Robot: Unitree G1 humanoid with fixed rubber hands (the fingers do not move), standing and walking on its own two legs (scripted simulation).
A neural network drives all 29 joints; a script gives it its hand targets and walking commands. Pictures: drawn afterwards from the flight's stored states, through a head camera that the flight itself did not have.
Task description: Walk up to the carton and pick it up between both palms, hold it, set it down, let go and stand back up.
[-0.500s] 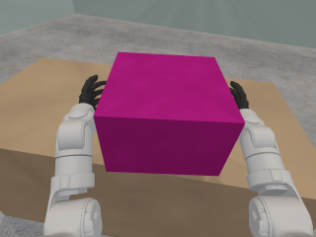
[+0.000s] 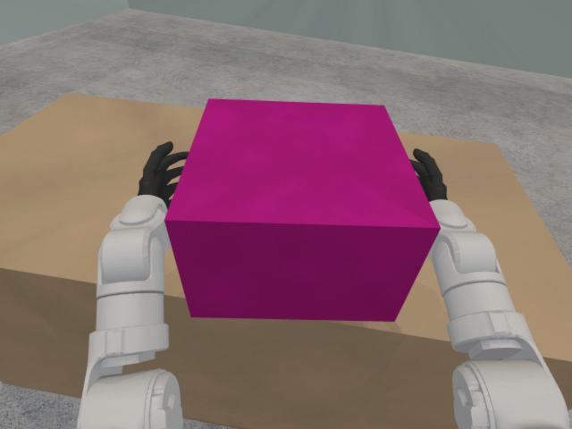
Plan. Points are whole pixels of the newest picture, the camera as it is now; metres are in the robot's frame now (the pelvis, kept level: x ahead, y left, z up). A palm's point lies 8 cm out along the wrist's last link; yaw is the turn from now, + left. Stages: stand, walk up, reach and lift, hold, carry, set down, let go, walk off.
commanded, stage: hold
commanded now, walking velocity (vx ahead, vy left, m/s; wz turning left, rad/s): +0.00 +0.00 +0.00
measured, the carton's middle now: (295, 202) +0.39 +0.00 +0.15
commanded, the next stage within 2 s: none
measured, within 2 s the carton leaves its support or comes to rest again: neither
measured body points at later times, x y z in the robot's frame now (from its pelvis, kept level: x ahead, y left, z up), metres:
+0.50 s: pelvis +0.01 +0.01 +0.00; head -0.04 +0.03 +0.45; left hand +0.37 +0.19 +0.18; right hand +0.37 -0.19 +0.17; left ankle +0.03 +0.10 -0.75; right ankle +0.02 -0.08 -0.75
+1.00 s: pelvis +0.00 +0.00 +0.00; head -0.06 +0.01 +0.45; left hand +0.35 +0.19 +0.20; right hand +0.37 -0.18 +0.19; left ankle +0.03 +0.10 -0.75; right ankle +0.02 -0.08 -0.75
